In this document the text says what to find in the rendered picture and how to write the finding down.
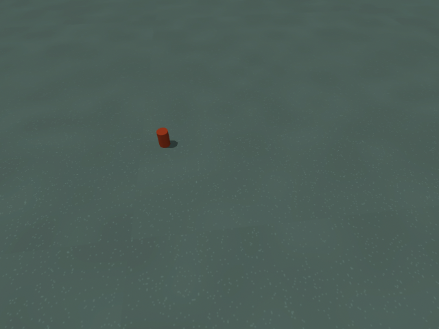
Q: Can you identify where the can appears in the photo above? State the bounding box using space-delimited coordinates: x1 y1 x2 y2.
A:
156 127 170 148

